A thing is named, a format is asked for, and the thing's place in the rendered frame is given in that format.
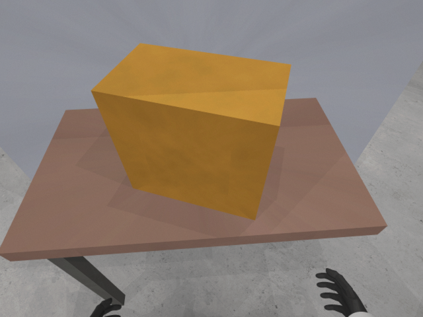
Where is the right robot hand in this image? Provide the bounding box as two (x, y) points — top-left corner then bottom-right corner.
(315, 268), (368, 317)

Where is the table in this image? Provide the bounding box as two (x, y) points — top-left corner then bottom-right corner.
(0, 98), (387, 306)

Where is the left robot hand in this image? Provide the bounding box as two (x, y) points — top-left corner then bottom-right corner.
(90, 298), (122, 317)

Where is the carton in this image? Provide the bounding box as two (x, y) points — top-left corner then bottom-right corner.
(91, 43), (291, 220)

